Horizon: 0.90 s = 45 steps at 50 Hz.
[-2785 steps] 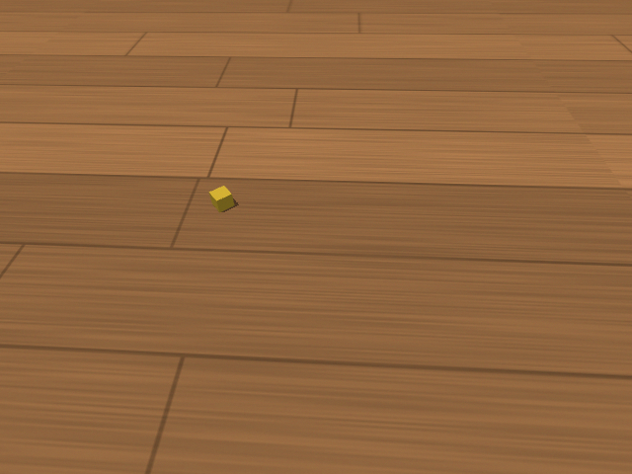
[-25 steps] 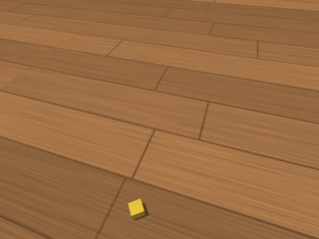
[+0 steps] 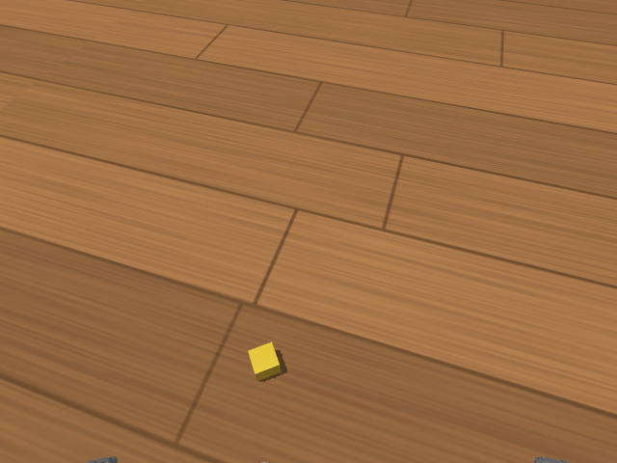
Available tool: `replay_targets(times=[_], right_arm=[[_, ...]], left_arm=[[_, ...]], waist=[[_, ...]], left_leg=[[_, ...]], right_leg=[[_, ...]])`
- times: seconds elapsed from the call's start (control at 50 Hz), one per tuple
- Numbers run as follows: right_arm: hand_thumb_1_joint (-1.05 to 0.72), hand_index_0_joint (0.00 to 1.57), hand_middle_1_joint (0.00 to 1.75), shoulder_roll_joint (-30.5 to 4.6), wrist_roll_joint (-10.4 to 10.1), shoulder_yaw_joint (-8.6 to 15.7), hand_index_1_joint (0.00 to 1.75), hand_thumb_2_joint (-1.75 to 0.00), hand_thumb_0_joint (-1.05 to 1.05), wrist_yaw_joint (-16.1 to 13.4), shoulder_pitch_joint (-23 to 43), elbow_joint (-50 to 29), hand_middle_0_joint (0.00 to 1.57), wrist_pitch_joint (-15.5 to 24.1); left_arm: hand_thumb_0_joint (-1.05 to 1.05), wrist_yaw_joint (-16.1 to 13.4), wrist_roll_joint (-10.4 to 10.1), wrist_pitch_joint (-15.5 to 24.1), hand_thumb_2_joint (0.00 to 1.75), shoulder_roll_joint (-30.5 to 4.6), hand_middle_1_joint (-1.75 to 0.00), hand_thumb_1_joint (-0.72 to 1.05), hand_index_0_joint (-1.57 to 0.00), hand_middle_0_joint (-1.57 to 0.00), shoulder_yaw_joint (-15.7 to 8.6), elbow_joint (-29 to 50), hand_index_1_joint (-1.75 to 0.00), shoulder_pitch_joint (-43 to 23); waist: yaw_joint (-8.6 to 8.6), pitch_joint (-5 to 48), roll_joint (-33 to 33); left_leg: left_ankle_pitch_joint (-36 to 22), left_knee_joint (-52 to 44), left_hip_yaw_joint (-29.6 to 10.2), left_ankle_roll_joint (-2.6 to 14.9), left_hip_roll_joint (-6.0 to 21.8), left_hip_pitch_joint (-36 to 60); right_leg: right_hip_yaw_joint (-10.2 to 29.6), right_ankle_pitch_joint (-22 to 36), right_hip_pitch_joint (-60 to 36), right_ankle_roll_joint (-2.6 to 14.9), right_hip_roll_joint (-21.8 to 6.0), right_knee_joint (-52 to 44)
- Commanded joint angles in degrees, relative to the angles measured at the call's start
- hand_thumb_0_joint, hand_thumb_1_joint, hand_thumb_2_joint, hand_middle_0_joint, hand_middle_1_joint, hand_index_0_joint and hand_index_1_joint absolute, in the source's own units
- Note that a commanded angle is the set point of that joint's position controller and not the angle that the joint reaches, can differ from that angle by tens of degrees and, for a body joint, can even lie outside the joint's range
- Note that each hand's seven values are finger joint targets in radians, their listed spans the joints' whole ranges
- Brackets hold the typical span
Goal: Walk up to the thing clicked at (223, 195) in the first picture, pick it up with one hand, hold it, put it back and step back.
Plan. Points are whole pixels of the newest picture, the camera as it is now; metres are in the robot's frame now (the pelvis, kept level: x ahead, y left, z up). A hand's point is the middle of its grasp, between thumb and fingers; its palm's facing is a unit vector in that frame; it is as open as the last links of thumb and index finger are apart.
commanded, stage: step back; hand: left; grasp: from above
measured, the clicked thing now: (264, 361) +0.49 +0.15 -0.73
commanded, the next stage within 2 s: none
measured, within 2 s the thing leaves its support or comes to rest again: neither
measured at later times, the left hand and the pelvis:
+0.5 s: hand out of the picture +0.01 +0.28 -0.16, palm faces -0.11 -0.91 -0.39, open 7.4 cm; pelvis -0.11 +0.02 -0.02, yaw -6 degrees
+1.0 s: hand out of the picture -0.12 +0.30 -0.15, palm faces +0.01 -0.93 -0.36, open 7.4 cm; pelvis -0.25 +0.04 +0.00, yaw +0 degrees
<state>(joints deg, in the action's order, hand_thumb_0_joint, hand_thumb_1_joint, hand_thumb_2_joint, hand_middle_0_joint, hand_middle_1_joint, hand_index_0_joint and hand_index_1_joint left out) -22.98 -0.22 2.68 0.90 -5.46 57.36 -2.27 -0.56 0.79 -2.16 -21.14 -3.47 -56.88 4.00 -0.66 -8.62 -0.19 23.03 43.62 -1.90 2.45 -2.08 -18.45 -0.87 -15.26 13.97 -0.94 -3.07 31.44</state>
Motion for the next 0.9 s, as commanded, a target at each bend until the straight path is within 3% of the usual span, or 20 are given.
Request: replay_targets(times=[0.0,0.02,0.04,0.06,0.08,0.14,0.22,0.32,0.4,0.46,0.48,0.5,0.52,0.58,0.72,0.78,0.82,0.84,0.86,0.88], right_arm=[[-0.9,0.2,0.3,-9.6,0.7,2.8,0.3,-0.9,0.0,-0.5,-6.8,-3.0,0.2,1.1],[-0.9,0.2,0.3,-13.0,1.8,3.8,0.3,-0.9,0.0,-0.8,-5.2,-4.0,0.2,1.5],[-0.9,0.2,0.3,-16.3,2.5,4.3,0.3,-0.9,0.0,-0.9,-5.1,-4.9,0.2,2.0],[-0.9,0.2,0.3,-18.5,1.9,4.7,0.3,-0.9,0.0,-1.1,-5.6,-5.5,0.2,2.2],[-0.9,0.2,0.3,-18.0,1.8,4.8,0.3,-0.9,0.0,-1.4,-3.9,-6.2,0.2,2.2],[-0.9,0.2,0.3,-12.9,1.9,3.7,0.3,-0.9,0.0,-2.6,1.2,-8.8,0.2,2.4],[-0.9,0.2,0.3,-11.7,1.6,4.1,0.3,-0.9,0.0,-3.1,-4.9,-9.3,0.2,2.2],[-0.9,0.2,0.3,-13.3,1.5,4.4,0.3,-0.9,0.0,-3.1,-5.5,-11.0,0.2,2.1],[-0.9,0.2,0.3,-14.4,1.6,4.2,0.3,-0.9,0.0,-2.7,-2.4,-12.4,0.2,1.9],[-0.9,0.2,0.3,-13.3,0.8,3.7,0.3,-0.9,0.0,-2.3,0.8,-12.4,0.2,1.2],[-0.9,0.2,0.3,-11.0,0.4,3.0,0.3,-0.9,0.0,-2.1,-0.7,-12.6,0.2,1.1],[-0.9,0.2,0.3,-9.2,0.2,2.8,0.3,-0.9,0.0,-2.5,1.6,-13.1,0.2,1.0],[-0.9,0.2,0.3,-11.0,0.8,3.6,0.3,-0.9,0.0,-2.8,1.4,-12.2,0.2,0.6],[-0.9,0.2,0.3,-10.2,-0.2,3.2,0.3,-0.9,0.0,-2.5,-5.9,-9.3,0.2,0.8],[-0.9,0.2,0.3,-9.5,0.5,2.2,0.3,-0.9,0.0,-2.8,-4.2,-11.4,0.2,1.4],[-0.9,0.2,0.3,-9.3,0.9,2.7,0.3,-0.9,0.0,-2.3,-8.9,-10.0,0.2,1.8],[-0.9,0.2,0.3,-10.2,1.5,3.5,0.3,-0.9,0.0,-2.2,-11.8,-8.9,0.2,2.4],[-0.9,0.2,0.3,-13.8,2.4,4.4,0.3,-0.9,0.0,-2.1,-10.5,-9.5,0.2,2.6],[-0.9,0.2,0.3,-20.6,2.3,5.5,0.3,-0.9,0.0,-1.6,-6.8,-11.1,0.2,2.5],[-0.9,0.2,0.3,-20.8,2.3,5.6,0.3,-0.9,0.0,-1.7,-6.9,-11.3,0.2,2.7]], left_arm=[[0.0,-0.9,0.0,0.7,0.9,-13.8,-0.3,0.9,-0.2,-0.2,-2.9,8.1,-0.3,-5.5],[0.0,-0.8,-0.8,0.1,0.9,-11.3,-0.3,0.9,-0.2,-0.2,-2.5,8.8,-0.3,-4.0],[0.0,-1.2,-1.0,-0.4,0.9,-9.1,-0.3,0.9,-0.2,-0.2,-2.2,9.3,-0.3,-2.9],[0.0,-1.9,-0.7,-0.7,0.9,-9.9,-0.3,0.9,-0.2,-0.2,-2.4,9.1,-0.3,-1.8],[0.0,-2.4,-0.5,-1.0,0.9,-10.3,-0.3,0.9,-0.2,-0.2,-2.3,8.5,-0.3,-2.3],[0.0,-2.2,-1.2,-0.9,0.9,-11.7,-0.3,0.9,-0.2,-0.2,-2.6,7.0,-0.3,3.2],[0.0,-1.6,-0.2,-0.4,0.9,-11.5,-0.3,0.9,-0.2,-0.2,-2.9,9.5,-0.3,1.2],[0.0,-1.1,0.0,-0.1,0.9,-11.3,-0.3,0.9,-0.2,-0.2,-3.6,10.5,-0.3,2.9],[0.0,-0.1,0.2,0.0,0.9,-11.0,-0.3,0.9,-0.2,-0.2,-4.2,9.6,-0.3,7.1],[0.0,0.1,0.8,0.7,0.9,-10.2,-0.3,0.9,-0.2,-0.2,-4.5,7.1,-0.3,14.9],[0.0,0.1,1.7,1.2,0.9,-14.6,-0.3,0.9,-0.2,-0.2,-5.6,8.5,-0.3,12.8],[0.0,0.3,0.8,1.0,0.9,-19.5,-0.3,0.9,-0.2,-0.2,-6.6,10.6,-0.3,9.1],[0.0,0.1,1.5,1.3,0.9,-20.9,-0.3,0.9,-0.2,-0.2,-6.6,13.2,-0.3,5.0],[0.0,-0.8,1.0,1.6,0.9,-14.0,-0.3,0.9,-0.2,-0.2,-5.0,15.3,-0.3,-2.9],[0.0,-1.4,1.2,1.1,0.9,-12.9,-0.3,0.9,-0.2,-0.2,-4.6,16.0,-0.3,6.0],[0.0,-1.2,0.7,0.5,0.9,-14.1,-0.3,0.9,-0.2,-0.2,-4.4,17.2,-0.3,3.6],[0.0,-0.7,0.0,-0.3,0.9,-13.5,-0.3,0.9,-0.2,-0.2,-3.6,17.7,-0.3,3.3],[0.0,-0.4,-0.2,-0.5,0.9,-11.2,-0.3,0.9,-0.2,-0.2,-3.2,17.9,-0.3,4.5],[0.0,-0.9,-0.5,-0.2,0.9,-11.1,-0.3,0.9,-0.2,-0.2,-3.4,19.0,-0.3,1.9],[0.0,-1.6,0.4,-0.3,0.9,-12.4,-0.3,0.9,-0.2,-0.2,-4.5,18.2,-0.3,-1.7]], waist=[[-1.89,9.7,-5.2],[-0.84,9.5,5.0],[-0.57,8.5,11.5],[-1.61,10.7,10.2],[-1.72,11.4,10.0],[2.47,13.6,8.1],[-1.36,13.0,5.9],[-2.21,13.0,7.3],[-0.56,14.1,8.5],[3.26,14.6,6.8],[1.65,11.8,-4.4],[3.49,7.7,-15.7],[3.07,4.3,-14.5],[-2.06,4.2,-7.6],[3.89,9.1,-9.8],[1.57,12.2,-11.3],[-0.41,12.5,-7.1],[0.46,11.9,2.8],[-0.6,9.8,14.5],[-3.41,8.4,11.8]], left_leg=[[-20.7,-14.9,-1.1,0.04,3.5,4.7],[-35.1,-19.6,-11.8,3.0,10.9,6.2],[-46.6,-22.4,-22.2,7.11,18.3,9.6],[-51.0,-20.9,-24.1,9.78,21.3,8.1],[-47.6,-21.7,-24.5,9.5,21.2,8.1],[-43.4,-16.7,-13.3,9.41,15.8,14.4],[-44.3,-15.6,-12.9,11.22,16.1,20.3],[-40.2,-16.1,-14.0,13.07,18.7,18.8],[-28.0,-17.5,-13.2,10.63,18.1,10.9],[-18.8,-12.6,-8.7,4.47,13.9,2.0],[-9.2,-5.6,-5.3,0.31,7.2,-8.8],[8.9,8.1,0.5,-2.42,-3.4,-10.2],[12.7,20.3,-5.7,-3.19,-3.2,-7.4],[3.1,25.6,-7.8,-2.6,-5.6,-7.2],[8.1,7.8,-2.5,-3.87,-1.9,-9.1],[1.8,-8.2,0.3,-2.1,0.3,-1.4],[-13.6,-20.7,-0.1,-0.97,1.5,7.8],[-17.8,-22.6,-13.8,2.15,11.0,11.0],[-27.1,-24.9,-26.6,10.24,22.6,6.6],[-28.6,-25.6,-31.3,15.44,25.8,-0.5]], right_leg=[[5.9,20.2,-0.9,7.75,-8.0,4.2],[2.9,10.7,3.3,4.53,0.4,13.6],[4.5,-17.8,11.6,3.12,8.7,21.9],[11.1,-24.4,10.6,2.97,9.6,29.5],[14.0,-23.4,11.1,3.35,9.8,33.6],[12.9,-14.6,14.8,2.38,8.3,38.8],[10.6,-15.4,15.8,-0.24,7.5,32.3],[7.9,-15.3,12.2,-0.07,5.9,23.6],[3.9,-12.5,3.8,1.51,4.0,13.1],[3.9,1.1,-6.9,4.16,2.2,-5.5],[17.9,0.2,-8.7,7.6,-5.5,-8.7],[30.4,1.7,1.4,16.72,-17.2,-15.0],[35.0,3.6,10.9,20.71,-21.5,-16.1],[14.9,16.1,7.2,12.94,-9.7,-10.3],[14.1,26.7,-11.1,14.28,-11.9,-4.2],[12.6,25.8,-10.3,12.11,-10.8,-0.1],[10.3,18.3,-2.2,7.77,-7.8,4.5],[7.2,5.1,6.4,4.48,-2.0,10.1],[1.8,-18.0,12.8,2.01,8.0,20.5],[10.2,-23.0,10.3,1.81,8.0,32.3]])
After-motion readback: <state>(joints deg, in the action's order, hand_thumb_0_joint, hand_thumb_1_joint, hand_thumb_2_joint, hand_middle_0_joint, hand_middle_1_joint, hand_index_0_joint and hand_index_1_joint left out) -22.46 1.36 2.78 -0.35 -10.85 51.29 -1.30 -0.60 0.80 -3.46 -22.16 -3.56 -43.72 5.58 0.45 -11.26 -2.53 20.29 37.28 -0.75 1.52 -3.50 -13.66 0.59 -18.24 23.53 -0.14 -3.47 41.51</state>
